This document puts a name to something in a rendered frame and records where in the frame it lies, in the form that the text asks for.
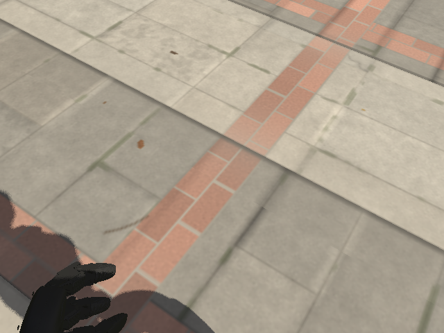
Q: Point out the robot left hand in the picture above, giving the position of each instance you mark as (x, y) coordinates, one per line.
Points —
(51, 312)

